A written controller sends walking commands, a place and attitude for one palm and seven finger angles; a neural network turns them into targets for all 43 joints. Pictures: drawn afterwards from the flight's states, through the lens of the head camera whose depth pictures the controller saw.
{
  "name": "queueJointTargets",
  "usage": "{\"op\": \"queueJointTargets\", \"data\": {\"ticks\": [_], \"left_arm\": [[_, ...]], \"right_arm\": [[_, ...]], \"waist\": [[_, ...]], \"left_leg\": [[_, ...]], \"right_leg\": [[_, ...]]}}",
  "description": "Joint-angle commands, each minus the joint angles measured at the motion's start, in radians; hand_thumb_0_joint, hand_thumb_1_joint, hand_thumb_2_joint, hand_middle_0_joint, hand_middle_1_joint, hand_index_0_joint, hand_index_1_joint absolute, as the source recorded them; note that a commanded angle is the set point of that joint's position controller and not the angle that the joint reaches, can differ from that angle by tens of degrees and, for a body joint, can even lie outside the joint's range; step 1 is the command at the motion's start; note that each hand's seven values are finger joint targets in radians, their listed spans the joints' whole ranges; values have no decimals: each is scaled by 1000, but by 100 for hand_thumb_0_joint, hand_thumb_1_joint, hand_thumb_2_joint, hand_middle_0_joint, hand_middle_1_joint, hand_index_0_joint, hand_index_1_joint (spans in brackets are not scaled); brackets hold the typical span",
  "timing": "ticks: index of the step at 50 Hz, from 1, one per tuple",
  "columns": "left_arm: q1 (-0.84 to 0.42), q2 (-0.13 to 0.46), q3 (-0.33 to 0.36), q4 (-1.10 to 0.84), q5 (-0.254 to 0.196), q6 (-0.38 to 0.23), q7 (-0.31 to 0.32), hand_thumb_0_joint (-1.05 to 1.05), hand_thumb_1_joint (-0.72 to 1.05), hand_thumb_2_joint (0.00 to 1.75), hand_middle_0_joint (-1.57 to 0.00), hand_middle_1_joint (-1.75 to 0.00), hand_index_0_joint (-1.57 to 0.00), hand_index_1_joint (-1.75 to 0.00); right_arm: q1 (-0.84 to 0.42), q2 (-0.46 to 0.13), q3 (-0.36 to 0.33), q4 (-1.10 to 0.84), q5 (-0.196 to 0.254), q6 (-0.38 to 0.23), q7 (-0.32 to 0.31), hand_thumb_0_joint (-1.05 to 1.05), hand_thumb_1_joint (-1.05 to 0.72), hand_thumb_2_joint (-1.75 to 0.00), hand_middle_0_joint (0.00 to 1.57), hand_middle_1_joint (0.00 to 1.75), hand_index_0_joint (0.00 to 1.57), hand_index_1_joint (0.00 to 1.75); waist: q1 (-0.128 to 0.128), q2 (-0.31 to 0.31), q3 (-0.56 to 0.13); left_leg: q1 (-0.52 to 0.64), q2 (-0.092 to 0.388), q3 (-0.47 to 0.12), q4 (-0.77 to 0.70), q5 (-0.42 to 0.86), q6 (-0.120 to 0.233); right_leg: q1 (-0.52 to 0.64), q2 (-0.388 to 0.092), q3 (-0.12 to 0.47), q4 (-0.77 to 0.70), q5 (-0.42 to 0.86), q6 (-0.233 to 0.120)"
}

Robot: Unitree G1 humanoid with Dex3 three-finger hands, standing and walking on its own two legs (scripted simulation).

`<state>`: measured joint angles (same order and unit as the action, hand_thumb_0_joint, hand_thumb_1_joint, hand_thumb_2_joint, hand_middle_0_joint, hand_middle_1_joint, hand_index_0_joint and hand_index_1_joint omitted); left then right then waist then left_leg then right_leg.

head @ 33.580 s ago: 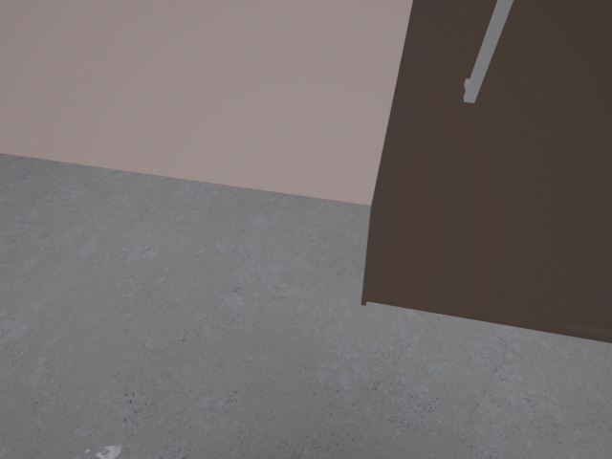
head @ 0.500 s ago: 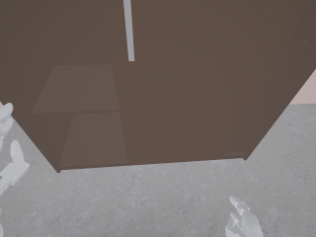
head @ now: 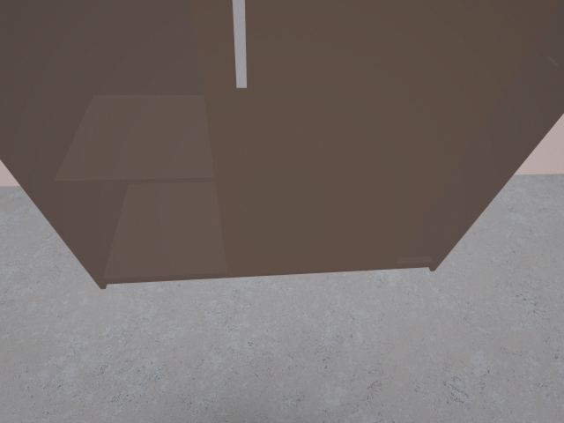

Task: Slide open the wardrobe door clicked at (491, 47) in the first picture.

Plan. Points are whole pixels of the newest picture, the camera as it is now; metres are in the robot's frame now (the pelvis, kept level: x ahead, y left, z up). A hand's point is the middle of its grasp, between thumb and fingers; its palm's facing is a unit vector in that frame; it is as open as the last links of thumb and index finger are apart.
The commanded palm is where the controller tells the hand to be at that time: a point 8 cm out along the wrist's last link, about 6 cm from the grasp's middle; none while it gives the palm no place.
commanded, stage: let the arm hang, fingers relaxed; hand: left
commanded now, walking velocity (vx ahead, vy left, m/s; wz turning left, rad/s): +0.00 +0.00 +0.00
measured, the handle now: (239, 18) +0.68 +0.12 +0.23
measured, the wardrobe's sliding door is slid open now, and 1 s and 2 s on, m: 0.46 0.46 0.46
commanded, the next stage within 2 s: look to check the result in 0.76 s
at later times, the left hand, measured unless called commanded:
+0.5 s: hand out of the picture +0.01 +0.19 -0.17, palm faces +0.00 -0.97 -0.22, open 7.4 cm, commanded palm none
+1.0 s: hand out of the picture +0.03 +0.18 -0.17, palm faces -0.01 -0.98 -0.20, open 7.3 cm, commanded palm none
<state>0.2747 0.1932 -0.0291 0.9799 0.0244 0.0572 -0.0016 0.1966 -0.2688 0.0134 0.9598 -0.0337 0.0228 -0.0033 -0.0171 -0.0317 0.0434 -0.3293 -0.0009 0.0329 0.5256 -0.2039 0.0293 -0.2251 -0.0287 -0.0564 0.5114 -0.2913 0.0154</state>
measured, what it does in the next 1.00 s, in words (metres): stands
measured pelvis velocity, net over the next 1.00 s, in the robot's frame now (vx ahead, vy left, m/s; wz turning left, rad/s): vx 0.01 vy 0.00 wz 0.00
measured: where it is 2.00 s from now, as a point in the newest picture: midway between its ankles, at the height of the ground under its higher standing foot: outside the picture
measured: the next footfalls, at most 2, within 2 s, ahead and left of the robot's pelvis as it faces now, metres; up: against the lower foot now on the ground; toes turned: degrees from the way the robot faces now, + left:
none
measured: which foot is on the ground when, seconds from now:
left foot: down 0.00-1.00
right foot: down 0.00-1.00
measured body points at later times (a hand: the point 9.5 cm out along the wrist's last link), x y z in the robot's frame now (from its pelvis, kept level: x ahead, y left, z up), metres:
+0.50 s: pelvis +0.00 +0.01 +0.01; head +0.01 +0.00 +0.45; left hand +0.01 +0.25 -0.15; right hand +0.00 -0.22 -0.16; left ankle +0.05 +0.10 -0.73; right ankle -0.01 -0.13 -0.73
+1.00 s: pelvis +0.01 +0.00 +0.01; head +0.03 +0.00 +0.46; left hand +0.03 +0.24 -0.15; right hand +0.03 -0.23 -0.15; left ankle +0.05 +0.10 -0.73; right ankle -0.01 -0.13 -0.73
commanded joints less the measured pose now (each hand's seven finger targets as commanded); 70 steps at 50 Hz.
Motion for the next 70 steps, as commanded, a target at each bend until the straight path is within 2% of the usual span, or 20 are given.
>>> {"op": "queueJointTargets", "data": {"ticks": [1,3,5,6,8,14,19,23,35,40,41,44,48,51,55,61,65,70], "left_arm": [[8,178,56,-3,-8,-61,11,0,90,90,-20,-30,-20,-30],[18,153,52,37,-11,-62,12,0,90,90,-20,-30,-20,-30],[33,136,51,69,-12,-62,14,0,90,90,-20,-30,-20,-30],[39,136,51,80,-10,-63,15,0,90,90,-20,-30,-20,-30],[47,115,48,101,-10,-60,18,0,90,90,-20,-30,-20,-30],[67,94,45,132,-9,-58,24,0,90,90,-20,-30,-20,-30],[59,89,46,128,-7,-60,29,0,90,90,-20,-30,-20,-30],[42,89,49,119,-7,-60,29,0,90,90,-20,-30,-20,-30],[5,92,56,108,-9,-69,28,0,90,90,-20,-30,-20,-30],[-3,101,57,107,-10,-70,28,0,90,90,-20,-30,-20,-30],[0,105,56,107,-9,-72,28,0,90,90,-20,-30,-20,-30],[-6,102,55,111,-10,-72,28,0,90,90,-20,-30,-20,-30],[-2,103,54,116,-11,-74,29,0,90,90,-20,-30,-20,-30],[2,108,54,116,-10,-74,29,0,90,90,-20,-30,-20,-30],[2,100,52,126,-11,-71,29,0,90,90,-20,-30,-20,-30],[6,109,53,127,-10,-73,29,0,90,90,-20,-30,-20,-30],[1,102,51,129,-11,-73,28,0,90,90,-20,-30,-20,-30],[-1,110,53,128,-12,-75,28,0,90,90,-20,-30,-20,-30]], "right_arm": [[-7,-105,-34,-16,8,-26,-21,0,-90,-90,20,30,20,30],[27,-88,-36,15,9,-26,-26,0,-90,-90,20,30,20,30],[53,-80,-39,40,11,-23,-30,0,-90,-90,20,30,20,30],[67,-84,-41,47,13,-23,-31,0,-90,-90,20,30,20,30],[86,-68,-42,67,12,-21,-32,0,-90,-90,20,30,20,30],[120,-41,-44,96,10,-17,-30,0,-90,-90,20,30,20,30],[118,-15,-43,106,8,-17,-25,0,-90,-90,20,30,20,30],[111,-13,-41,113,6,-21,-24,0,-90,-90,20,30,20,30],[81,-19,-38,116,8,-33,-27,0,-90,-90,20,30,20,30],[75,-25,-38,118,10,-33,-27,0,-90,-90,20,30,20,30],[72,-30,-39,116,12,-32,-27,0,-90,-90,20,30,20,30],[67,-29,-38,122,11,-31,-27,0,-90,-90,20,30,20,30],[62,-32,-37,126,11,-32,-28,0,-90,-90,20,30,20,30],[59,-38,-37,125,15,-33,-29,0,-90,-90,20,30,20,30],[53,-32,-36,130,12,-31,-30,0,-90,-90,20,30,20,30],[51,-40,-34,132,16,-33,-30,0,-90,-90,20,30,20,30],[45,-35,-33,136,13,-32,-31,0,-90,-90,20,30,20,30],[39,-42,-34,135,13,-35,-31,0,-90,-90,20,30,20,30]], "waist": [[14,169,-79],[7,149,-83],[7,131,-54],[6,97,-49],[6,88,-31],[8,12,9],[10,4,31],[11,27,35],[11,55,-1],[8,55,-12],[11,35,-12],[8,30,-3],[7,23,-24],[10,34,-32],[8,39,-9],[11,31,-19],[9,37,7],[11,36,-13]], "left_leg": [[75,88,-124,-140,-7,6],[88,94,-124,-145,-6,7],[81,97,-131,-158,-30,10],[88,102,-134,-159,-17,11],[80,104,-140,-176,-47,14],[60,98,-138,-198,-97,16],[52,90,-124,-197,-84,14],[53,92,-130,-211,-76,13],[105,95,-114,-195,64,8],[125,98,-109,-188,90,5],[135,97,-107,-180,104,5],[136,99,-104,-183,104,4],[156,99,-102,-169,147,5],[166,102,-101,-165,173,5],[158,101,-108,-181,131,4],[174,103,-104,-176,174,4],[159,100,-104,-185,150,2],[175,102,-104,-185,168,3]], "right_leg": [[15,-70,102,-156,13,-53],[16,-73,91,-161,21,-52],[6,-70,85,-171,5,-52],[5,-65,78,-172,10,-50],[-2,-64,70,-170,-6,-47],[-22,-65,69,-169,-44,-45],[-37,-68,78,-169,-44,-43],[-33,-65,76,-158,-30,-40],[11,-74,80,-168,59,-37],[21,-78,82,-177,74,-36],[18,-76,83,-181,82,-36],[18,-80,82,-187,81,-36],[31,-83,84,-187,110,-36],[41,-83,79,-187,122,-34],[31,-81,81,-196,88,-35],[46,-84,76,-198,119,-33],[42,-85,79,-207,106,-34],[53,-86,79,-205,123,-34]]}}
